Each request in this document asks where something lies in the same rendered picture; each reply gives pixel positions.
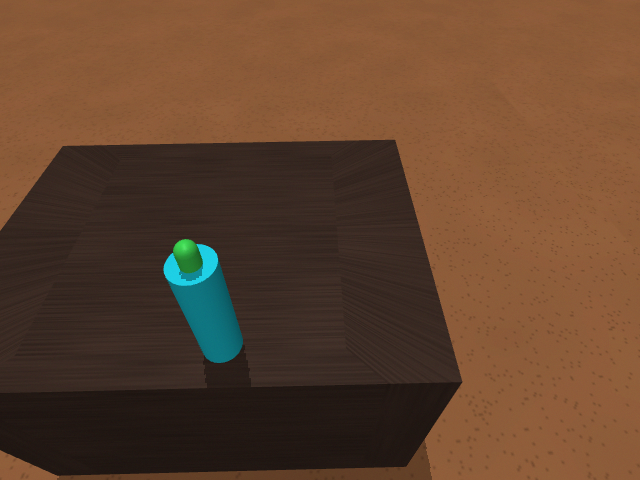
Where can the bottle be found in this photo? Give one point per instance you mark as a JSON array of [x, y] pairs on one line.
[[195, 276]]

